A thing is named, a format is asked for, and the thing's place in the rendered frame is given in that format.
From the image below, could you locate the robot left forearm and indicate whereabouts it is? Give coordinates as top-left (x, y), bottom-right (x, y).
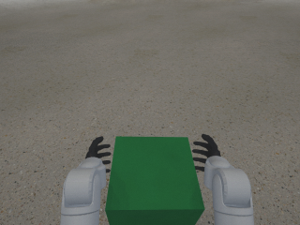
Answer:
top-left (60, 157), bottom-right (107, 225)

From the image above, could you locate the robot right forearm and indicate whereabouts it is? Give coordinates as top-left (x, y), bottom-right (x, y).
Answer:
top-left (203, 156), bottom-right (255, 225)

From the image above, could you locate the carton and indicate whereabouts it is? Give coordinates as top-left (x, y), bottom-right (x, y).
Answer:
top-left (105, 136), bottom-right (205, 225)

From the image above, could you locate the robot right hand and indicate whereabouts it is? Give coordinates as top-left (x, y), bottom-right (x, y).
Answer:
top-left (192, 134), bottom-right (221, 172)

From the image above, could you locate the robot left hand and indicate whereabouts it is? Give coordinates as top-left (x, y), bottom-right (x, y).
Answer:
top-left (85, 136), bottom-right (112, 173)

